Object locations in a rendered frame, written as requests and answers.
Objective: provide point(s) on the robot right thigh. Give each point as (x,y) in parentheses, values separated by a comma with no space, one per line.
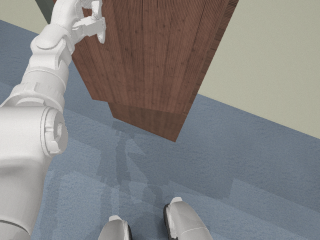
(187,223)

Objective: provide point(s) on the robot left forearm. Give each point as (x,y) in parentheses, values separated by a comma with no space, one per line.
(45,79)

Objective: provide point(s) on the right robot foot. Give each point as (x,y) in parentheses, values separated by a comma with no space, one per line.
(167,223)

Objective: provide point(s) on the handle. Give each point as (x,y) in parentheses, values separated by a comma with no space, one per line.
(46,7)

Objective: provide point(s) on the cupboard door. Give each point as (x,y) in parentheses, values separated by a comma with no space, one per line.
(152,53)

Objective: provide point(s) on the left robot upper arm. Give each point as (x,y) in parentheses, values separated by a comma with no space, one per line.
(30,136)

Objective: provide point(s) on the robot left hand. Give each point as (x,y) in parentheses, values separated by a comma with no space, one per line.
(69,15)

